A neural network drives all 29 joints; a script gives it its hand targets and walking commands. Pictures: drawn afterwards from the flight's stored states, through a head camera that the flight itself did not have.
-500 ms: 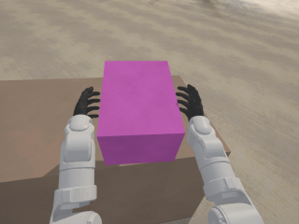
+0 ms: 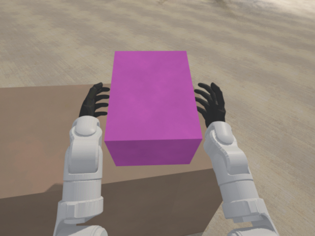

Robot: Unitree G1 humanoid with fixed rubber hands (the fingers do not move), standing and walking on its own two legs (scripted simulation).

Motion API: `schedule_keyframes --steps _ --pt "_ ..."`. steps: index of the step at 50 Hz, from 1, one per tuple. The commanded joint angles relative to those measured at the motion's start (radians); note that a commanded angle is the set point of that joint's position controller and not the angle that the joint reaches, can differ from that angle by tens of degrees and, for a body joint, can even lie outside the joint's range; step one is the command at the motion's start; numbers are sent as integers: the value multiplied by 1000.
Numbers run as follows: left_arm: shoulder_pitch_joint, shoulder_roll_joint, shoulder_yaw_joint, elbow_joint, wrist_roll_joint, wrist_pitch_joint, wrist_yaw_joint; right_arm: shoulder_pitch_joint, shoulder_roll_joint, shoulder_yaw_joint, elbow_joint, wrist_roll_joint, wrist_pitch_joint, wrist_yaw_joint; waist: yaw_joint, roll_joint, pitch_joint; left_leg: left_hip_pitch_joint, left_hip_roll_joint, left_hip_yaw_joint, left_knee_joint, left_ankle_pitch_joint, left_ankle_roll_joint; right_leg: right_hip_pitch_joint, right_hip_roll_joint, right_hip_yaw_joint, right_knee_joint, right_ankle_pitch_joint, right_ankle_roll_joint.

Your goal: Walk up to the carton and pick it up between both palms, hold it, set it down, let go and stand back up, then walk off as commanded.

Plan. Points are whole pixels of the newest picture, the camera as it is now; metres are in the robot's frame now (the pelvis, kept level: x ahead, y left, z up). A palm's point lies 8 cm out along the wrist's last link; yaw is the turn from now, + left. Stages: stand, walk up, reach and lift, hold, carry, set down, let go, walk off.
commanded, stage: hold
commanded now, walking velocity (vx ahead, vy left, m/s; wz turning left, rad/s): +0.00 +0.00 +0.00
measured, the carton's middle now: (151, 107) +0.42 +0.01 +0.16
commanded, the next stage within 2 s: none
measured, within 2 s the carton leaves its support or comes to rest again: neither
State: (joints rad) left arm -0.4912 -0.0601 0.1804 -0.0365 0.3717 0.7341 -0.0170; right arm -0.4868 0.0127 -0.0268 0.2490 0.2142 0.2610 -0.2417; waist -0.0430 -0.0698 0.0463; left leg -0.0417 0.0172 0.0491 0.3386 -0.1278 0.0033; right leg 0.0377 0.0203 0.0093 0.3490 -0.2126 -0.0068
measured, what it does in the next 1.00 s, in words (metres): stands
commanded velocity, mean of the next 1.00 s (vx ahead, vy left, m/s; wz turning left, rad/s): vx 0.00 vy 0.00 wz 0.00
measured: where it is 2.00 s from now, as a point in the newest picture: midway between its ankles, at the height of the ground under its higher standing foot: outside the picture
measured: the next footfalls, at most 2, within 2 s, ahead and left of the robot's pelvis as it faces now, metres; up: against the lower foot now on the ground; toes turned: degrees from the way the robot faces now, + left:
none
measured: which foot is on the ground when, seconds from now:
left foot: down 0.00-1.00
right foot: down 0.00-1.00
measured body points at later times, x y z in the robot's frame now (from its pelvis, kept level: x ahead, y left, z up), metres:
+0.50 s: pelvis -0.01 +0.00 +0.00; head -0.09 +0.04 +0.44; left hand +0.35 +0.17 +0.21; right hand +0.36 -0.12 +0.23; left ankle +0.05 +0.12 -0.75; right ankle -0.01 -0.11 -0.75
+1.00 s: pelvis -0.01 +0.00 +0.00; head -0.07 +0.02 +0.44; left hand +0.33 +0.17 +0.19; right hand +0.35 -0.12 +0.20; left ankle +0.05 +0.12 -0.75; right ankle +0.00 -0.11 -0.75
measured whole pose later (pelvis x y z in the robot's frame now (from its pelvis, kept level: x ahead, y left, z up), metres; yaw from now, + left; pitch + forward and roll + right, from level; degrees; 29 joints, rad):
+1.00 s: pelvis -0.01 +0.00 +0.00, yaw +0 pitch -11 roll +0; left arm -0.49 -0.06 0.26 -0.04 0.37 0.78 -0.08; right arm -0.54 0.03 -0.02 0.32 0.15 0.31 -0.22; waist -0.04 -0.06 0.03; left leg -0.04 0.02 0.05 0.34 -0.12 0.00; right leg 0.04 0.02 0.01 0.35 -0.21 -0.01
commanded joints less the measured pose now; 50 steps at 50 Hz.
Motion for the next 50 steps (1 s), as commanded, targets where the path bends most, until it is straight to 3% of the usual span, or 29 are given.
schedule_keyframes --steps 1,2,4,6,7,9,11,13,14,16,18,19,20,23,26,28,30,33,35,37,39,40,42,44,45,47,50 --pt "-466 -361 -215 40 -50 5 -188 -608 364 391 49 -18 79 113 -46 29 -38 252 -29 17 -87 64 40 -146 -12 -75 -160 84 28" --pt "-501 -363 -192 46 -32 18 -212 -632 369 354 78 -32 84 124 -42 24 -28 239 -28 36 -108 11 51 -149 -17 -79 -164 5 26" --pt "-580 -362 -181 86 -29 21 -246 -672 348 256 137 -74 91 144 -71 30 -9 209 -17 31 -145 -98 55 -192 -19 -86 -172 -138 19" --pt "-673 -375 -228 81 -69 0 -257 -742 366 190 128 -104 58 165 -98 41 -67 171 -6 22 -157 -169 48 -187 -18 -91 -159 -186 14" --pt "-736 -387 -244 63 -89 -20 -251 -786 391 165 135 -117 37 175 -94 53 -113 156 1 21 -161 -183 43 -189 -14 -97 -149 -190 13" --pt "-857 -452 -327 73 -168 -80 -220 -913 448 151 80 -132 -32 193 -105 70 -226 139 12 1 -159 -214 22 -201 -6 -110 -129 -190 9" --pt "-1003 -540 -453 47 -252 -149 -168 -1005 486 158 55 -143 -107 215 -119 133 -372 162 43 -37 -152 -254 -10 -224 -4 -113 -97 -155 4" --pt "-1095 -591 -547 -100 -324 -216 -107 -1077 559 250 -64 -129 -165 225 -93 134 -626 253 45 -51 -94 -93 -28 -184 6 -113 -69 -28 6" --pt "-1066 -612 -576 -112 -347 -231 -82 -1079 578 292 -94 -108 -177 223 -86 147 -711 321 42 -58 -48 30 -39 -193 6 -103 -70 33 5" --pt "-1033 -575 -544 -87 -334 -237 -55 -1060 588 313 -87 -105 -178 209 -76 107 -665 335 19 -37 -10 114 -29 -187 4 -90 -90 72 12" --pt "-949 -566 -466 30 -266 -201 -59 -1026 558 276 -3 -103 -158 205 -67 90 -513 300 15 -26 -44 29 -8 -208 -1 -84 -113 -7 18" --pt "-903 -536 -414 85 -217 -173 -70 -926 513 211 116 -138 -130 207 -89 106 -368 253 16 -18 -78 -31 -3 -219 -8 -83 -125 -45 12" --pt "-810 -491 -324 168 -154 -138 -96 -853 491 161 197 -155 -105 205 -84 63 -232 207 8 2 -101 -66 21 -211 -15 -77 -140 -70 20" --pt "-663 -420 -153 269 -12 -48 -174 -773 405 121 331 -144 -39 205 -56 55 -26 168 -13 44 -144 -88 55 -162 -22 -84 -173 -113 27" --pt "-639 -380 -105 263 24 -10 -239 -747 371 112 344 -129 14 197 -49 50 -26 171 -18 53 -152 -78 63 -130 -25 -75 -181 -82 26" --pt "-655 -397 -169 208 -13 -15 -252 -747 371 130 292 -111 3 189 -83 69 -121 188 -9 36 -144 -38 40 -102 -17 -82 -159 -12 30" --pt "-682 -434 -272 96 -73 -39 -239 -774 394 173 182 -86 -34 177 -112 112 -262 227 -6 17 -102 91 5 -51 -4 -98 -125 125 29" --pt "-762 -525 -504 -158 -238 -114 -177 -869 481 380 -106 9 -108 141 -114 172 -659 438 -2 -26 59 535 -69 7 31 -116 -56 434 29" --pt "-804 -558 -631 -339 -316 -167 -120 -877 544 518 -284 65 -131 120 -111 202 -839 546 2 -58 145 738 -95 -6 49 -112 -25 553 25" --pt "-773 -565 -656 -439 -349 -181 -83 -864 574 607 -422 89 -124 104 -97 193 -833 588 0 -78 187 826 -83 -88 47 -102 -12 599 32" --pt "-702 -529 -634 -442 -346 -159 -76 -786 546 632 -478 89 -98 97 -82 162 -768 543 -9 -67 181 784 -63 -91 35 -79 -41 634 21" --pt "-652 -484 -558 -403 -302 -142 -82 -736 524 623 -438 89 -65 92 -77 117 -697 502 -20 -52 149 688 -45 -29 28 -70 -52 619 29" --pt "-514 -423 -435 -245 -206 -76 -116 -637 429 551 -298 53 0 91 -77 64 -427 402 -32 -27 62 451 -11 -29 14 -72 -77 491 36" --pt "-443 -372 -275 -40 -88 -8 -169 -577 375 449 -59 5 60 103 -57 30 -146 285 -31 8 -42 171 27 -75 -2 -72 -131 232 31" --pt "-469 -373 -240 0 -61 6 -198 -578 353 384 25 -23 77 109 -72 17 -79 267 -29 15 -83 100 31 -116 -10 -82 -147 144 30" --pt "-516 -359 -197 33 -37 20 -241 -612 359 329 81 -44 99 121 -63 -9 -39 240 -26 34 -119 12 51 -148 -18 -82 -165 34 30" --pt "-654 -360 -230 27 -75 -1 -259 -725 374 235 78 -90 66 151 -89 37 -93 192 -13 25 -141 -92 45 -176 -15 -96 -159 -119 15"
